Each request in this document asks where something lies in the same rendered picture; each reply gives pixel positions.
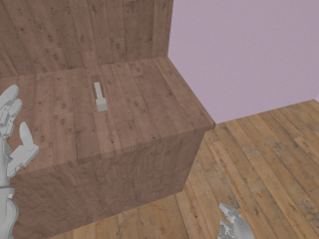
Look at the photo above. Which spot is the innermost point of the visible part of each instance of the left robot forearm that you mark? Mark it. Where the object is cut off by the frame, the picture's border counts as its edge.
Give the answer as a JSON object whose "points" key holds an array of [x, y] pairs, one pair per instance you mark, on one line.
{"points": [[9, 212]]}

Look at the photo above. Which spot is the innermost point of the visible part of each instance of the tap lever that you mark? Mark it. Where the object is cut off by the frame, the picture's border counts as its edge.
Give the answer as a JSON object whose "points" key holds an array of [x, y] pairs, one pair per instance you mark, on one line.
{"points": [[100, 101]]}

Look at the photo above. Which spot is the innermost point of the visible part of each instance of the counter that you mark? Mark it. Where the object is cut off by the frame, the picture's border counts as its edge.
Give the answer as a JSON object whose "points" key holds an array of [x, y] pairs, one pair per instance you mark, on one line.
{"points": [[92, 165]]}

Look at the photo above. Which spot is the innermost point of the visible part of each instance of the robot left hand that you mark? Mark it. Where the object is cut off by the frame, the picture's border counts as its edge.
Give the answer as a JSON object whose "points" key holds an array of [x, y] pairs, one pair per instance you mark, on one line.
{"points": [[23, 154]]}

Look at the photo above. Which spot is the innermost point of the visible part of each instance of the robot right hand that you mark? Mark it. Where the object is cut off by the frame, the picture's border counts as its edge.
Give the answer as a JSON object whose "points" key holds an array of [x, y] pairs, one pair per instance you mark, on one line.
{"points": [[240, 228]]}

